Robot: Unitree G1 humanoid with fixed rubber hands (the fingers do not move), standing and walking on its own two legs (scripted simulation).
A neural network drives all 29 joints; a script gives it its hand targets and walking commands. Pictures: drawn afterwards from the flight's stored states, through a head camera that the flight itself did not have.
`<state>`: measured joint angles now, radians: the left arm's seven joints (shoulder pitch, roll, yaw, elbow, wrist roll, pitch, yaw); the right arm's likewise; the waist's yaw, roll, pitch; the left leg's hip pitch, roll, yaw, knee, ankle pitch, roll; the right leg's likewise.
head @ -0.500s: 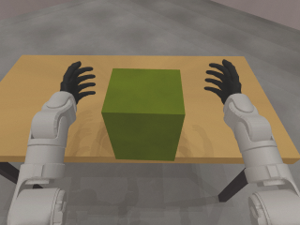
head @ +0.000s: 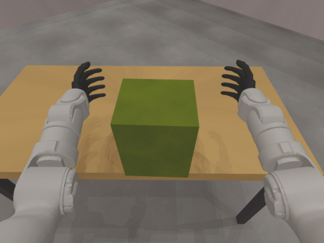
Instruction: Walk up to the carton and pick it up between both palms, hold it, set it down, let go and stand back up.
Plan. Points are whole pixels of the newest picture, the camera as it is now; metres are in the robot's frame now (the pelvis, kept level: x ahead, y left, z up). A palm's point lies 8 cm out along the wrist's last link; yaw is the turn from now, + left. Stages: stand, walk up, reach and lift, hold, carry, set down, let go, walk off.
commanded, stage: reach and lift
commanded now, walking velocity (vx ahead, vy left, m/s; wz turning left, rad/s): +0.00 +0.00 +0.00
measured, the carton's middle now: (157, 130) +0.43 +0.04 +0.02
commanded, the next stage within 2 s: none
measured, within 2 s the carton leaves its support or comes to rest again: neither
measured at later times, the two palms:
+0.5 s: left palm (88, 119) +0.42 +0.22 +0.08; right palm (232, 112) +0.43 -0.16 +0.10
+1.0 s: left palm (107, 118) +0.43 +0.18 +0.07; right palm (213, 112) +0.45 -0.12 +0.08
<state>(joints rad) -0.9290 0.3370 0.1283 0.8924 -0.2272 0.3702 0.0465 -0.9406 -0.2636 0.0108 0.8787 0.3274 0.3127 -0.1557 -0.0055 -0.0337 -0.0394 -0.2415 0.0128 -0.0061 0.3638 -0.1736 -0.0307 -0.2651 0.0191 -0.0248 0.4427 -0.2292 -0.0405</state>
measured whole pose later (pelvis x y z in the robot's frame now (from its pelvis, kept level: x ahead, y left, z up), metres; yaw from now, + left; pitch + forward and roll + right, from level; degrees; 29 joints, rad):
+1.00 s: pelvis +0.02 +0.02 -0.01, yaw +0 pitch +12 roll -1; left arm -0.86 0.11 0.12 1.23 -0.04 -0.21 0.08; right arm -0.90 -0.12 -0.04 1.24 0.19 -0.17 -0.09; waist 0.03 -0.01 -0.14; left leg -0.45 0.02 -0.01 0.48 -0.23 -0.03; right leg -0.42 0.03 -0.02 0.44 -0.23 -0.03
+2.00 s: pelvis +0.01 +0.01 +0.00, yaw +0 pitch +12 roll +0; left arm -0.80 0.03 0.41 1.04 0.27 -0.19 0.02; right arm -0.85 0.07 -0.53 1.04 -0.34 -0.21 -0.10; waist 0.03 -0.01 -0.11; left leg -0.43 0.02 -0.01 0.43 -0.19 -0.02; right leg -0.42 0.03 -0.02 0.42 -0.20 -0.03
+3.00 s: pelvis -0.03 +0.01 +0.00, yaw +0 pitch +9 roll +0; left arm -0.73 -0.02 0.39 1.00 0.27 -0.22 0.07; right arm -0.81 0.07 -0.53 1.08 -0.35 -0.37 -0.13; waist 0.04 -0.01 -0.12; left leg -0.43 0.02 -0.01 0.40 -0.14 -0.02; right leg -0.42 0.03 -0.03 0.41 -0.15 -0.03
